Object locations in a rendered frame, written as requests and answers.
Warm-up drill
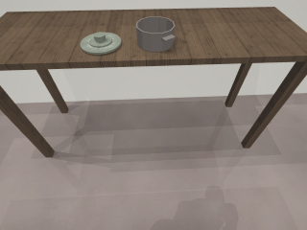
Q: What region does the lid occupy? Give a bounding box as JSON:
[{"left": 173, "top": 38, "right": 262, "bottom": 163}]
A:
[{"left": 80, "top": 32, "right": 122, "bottom": 55}]

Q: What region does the knob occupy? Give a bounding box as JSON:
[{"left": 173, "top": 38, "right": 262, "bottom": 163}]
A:
[{"left": 93, "top": 32, "right": 106, "bottom": 41}]

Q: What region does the pot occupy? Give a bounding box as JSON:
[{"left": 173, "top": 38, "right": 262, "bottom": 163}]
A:
[{"left": 136, "top": 16, "right": 176, "bottom": 53}]

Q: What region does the table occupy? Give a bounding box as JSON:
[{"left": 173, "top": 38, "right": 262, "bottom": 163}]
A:
[{"left": 0, "top": 7, "right": 307, "bottom": 157}]

